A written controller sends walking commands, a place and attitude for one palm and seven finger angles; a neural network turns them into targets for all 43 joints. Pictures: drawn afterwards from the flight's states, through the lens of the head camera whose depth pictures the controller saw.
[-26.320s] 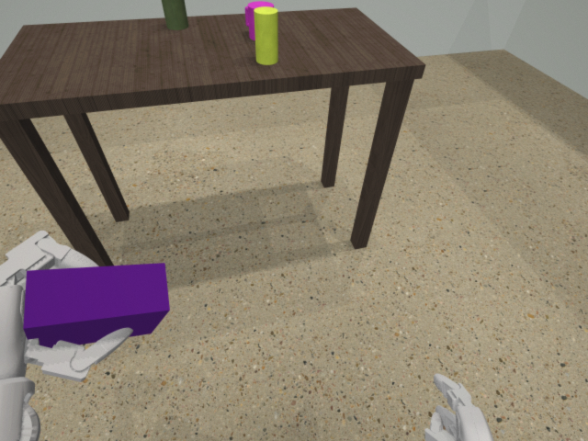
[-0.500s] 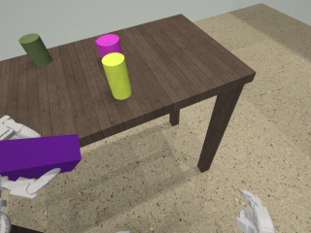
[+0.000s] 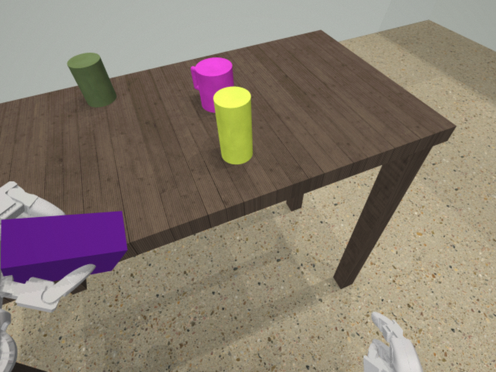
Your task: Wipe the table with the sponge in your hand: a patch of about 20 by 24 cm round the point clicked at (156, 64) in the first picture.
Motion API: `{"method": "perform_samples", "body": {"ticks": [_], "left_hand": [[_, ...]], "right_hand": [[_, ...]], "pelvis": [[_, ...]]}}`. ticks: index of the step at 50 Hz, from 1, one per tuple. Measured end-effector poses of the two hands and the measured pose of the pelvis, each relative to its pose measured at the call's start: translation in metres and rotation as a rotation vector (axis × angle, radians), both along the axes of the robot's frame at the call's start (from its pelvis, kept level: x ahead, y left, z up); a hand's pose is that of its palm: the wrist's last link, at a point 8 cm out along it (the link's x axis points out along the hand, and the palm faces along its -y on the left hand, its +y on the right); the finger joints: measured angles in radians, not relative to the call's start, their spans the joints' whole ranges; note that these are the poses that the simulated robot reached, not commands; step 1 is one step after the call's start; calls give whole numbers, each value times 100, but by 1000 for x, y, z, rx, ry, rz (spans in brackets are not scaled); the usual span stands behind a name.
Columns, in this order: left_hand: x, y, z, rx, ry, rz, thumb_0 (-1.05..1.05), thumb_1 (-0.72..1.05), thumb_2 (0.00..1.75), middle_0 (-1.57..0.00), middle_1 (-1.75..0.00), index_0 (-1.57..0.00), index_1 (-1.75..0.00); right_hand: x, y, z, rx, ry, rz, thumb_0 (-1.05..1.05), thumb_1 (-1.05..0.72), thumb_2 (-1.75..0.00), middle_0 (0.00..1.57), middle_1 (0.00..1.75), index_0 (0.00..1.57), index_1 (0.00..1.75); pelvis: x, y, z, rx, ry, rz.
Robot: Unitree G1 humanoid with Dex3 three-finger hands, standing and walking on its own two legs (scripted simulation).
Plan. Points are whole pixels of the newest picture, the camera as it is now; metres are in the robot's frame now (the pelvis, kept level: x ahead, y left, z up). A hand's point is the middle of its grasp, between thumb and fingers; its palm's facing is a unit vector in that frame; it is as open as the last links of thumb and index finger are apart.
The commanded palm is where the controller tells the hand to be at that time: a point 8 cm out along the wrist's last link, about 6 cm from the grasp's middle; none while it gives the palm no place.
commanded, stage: shuffle to correct the standing spot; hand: left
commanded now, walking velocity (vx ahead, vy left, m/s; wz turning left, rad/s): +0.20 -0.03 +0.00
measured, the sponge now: (83, 247) +0.23 +0.22 +0.15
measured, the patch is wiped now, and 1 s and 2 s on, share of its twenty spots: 0.00 0.00 0.00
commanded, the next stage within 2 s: come to a stop and stand still in 0.10 s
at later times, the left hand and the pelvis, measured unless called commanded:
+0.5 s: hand (60, 210) +0.27 +0.25 +0.18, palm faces +0.37 -0.79 -0.50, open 9.5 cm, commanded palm +0.20 +0.29 +0.19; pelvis +0.05 +0.01 +0.01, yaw +0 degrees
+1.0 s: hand out of the picture +0.26 +0.33 +0.19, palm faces +0.49 -0.80 -0.34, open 9.5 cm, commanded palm +0.18 +0.33 +0.19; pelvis +0.02 +0.05 +0.01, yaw -1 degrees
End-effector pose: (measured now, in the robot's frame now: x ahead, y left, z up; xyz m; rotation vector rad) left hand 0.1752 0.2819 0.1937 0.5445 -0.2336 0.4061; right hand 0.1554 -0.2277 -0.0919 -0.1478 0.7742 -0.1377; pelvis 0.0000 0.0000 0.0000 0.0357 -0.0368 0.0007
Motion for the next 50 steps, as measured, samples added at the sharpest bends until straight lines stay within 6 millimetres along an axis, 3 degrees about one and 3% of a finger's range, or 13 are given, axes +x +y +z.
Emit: {"method": "perform_samples", "body": {"ticks": [6,14,18,22,27,37,41,42,44,46,48,50], "left_hand": [[9,10,-7,-39,23,33,-1,-45,103,-80,-136,-80,-136],[34,22,-13,-63,-8,-40,-1,-45,103,-80,-136,-80,-136],[48,22,-2,-24,17,-47,-1,-45,103,-80,-136,-80,-136],[51,12,8,17,31,-59,-1,-45,103,-80,-136,-80,-136],[49,2,5,5,82,-33,-1,-45,103,-80,-136,-80,-136],[42,10,-7,-59,93,9,-1,-45,103,-80,-136,-80,-136],[37,19,-5,-61,86,6,-1,-45,103,-80,-136,-79,-136],[38,25,2,6,78,-10,-1,-45,103,-80,-136,-80,-136],[43,49,18,103,-6,-22,-1,-45,103,-80,-136,-80,-136],[45,73,23,88,-85,15,-1,-45,103,-80,-136,-80,-136],[43,86,18,23,-134,33,-1,-45,103,-80,-136,-79,-136],[39,84,7,-61,-143,2,-1,-45,103,-79,-137,-79,-137]], "right_hand": [[6,28,-8,41,25,53,1,-90,-90,20,30,20,30],[27,35,3,-28,24,35,1,-90,-90,21,30,20,30],[36,38,15,-16,2,42,1,-90,-90,20,30,20,30],[46,34,17,5,-26,54,1,-90,-90,20,30,20,30],[59,20,11,6,-20,51,1,-90,-90,21,30,20,30],[63,2,15,-96,3,37,1,-90,-90,20,30,20,30],[59,10,22,-100,-3,17,1,-90,-90,20,30,20,30],[57,13,25,-106,-14,29,1,-90,-90,20,30,20,30],[50,22,28,-107,-20,67,1,-90,-90,20,30,20,30],[43,31,33,-91,-36,87,1,-90,-90,20,30,20,30],[35,40,37,-87,-66,90,1,-90,-90,20,30,20,30],[25,48,42,-79,-84,76,1,-90,-90,20,30,20,30]], "pelvis": [[9,9,1,-38,12,12],[25,28,-2,-19,13,-7],[31,25,8,-27,22,-1],[40,18,9,-20,27,-6],[48,11,10,-47,33,6],[43,19,11,-43,36,15],[39,25,13,-39,33,4],[36,25,13,-39,34,7],[29,25,12,-35,33,12],[23,29,12,-39,23,-2],[20,40,11,-55,11,-8],[17,51,12,-46,-9,-24]]}}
